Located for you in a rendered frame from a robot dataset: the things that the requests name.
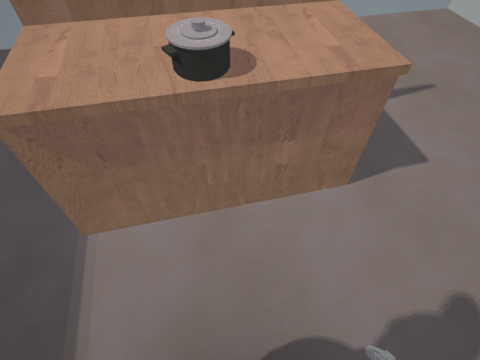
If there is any right robot hand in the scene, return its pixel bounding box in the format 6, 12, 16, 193
365, 345, 395, 360

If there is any pot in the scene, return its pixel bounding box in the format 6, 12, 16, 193
161, 31, 235, 82

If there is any table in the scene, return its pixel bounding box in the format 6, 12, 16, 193
0, 0, 412, 236

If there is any knob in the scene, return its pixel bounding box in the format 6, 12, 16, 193
191, 17, 206, 30

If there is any lid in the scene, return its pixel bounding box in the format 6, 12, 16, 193
166, 17, 232, 50

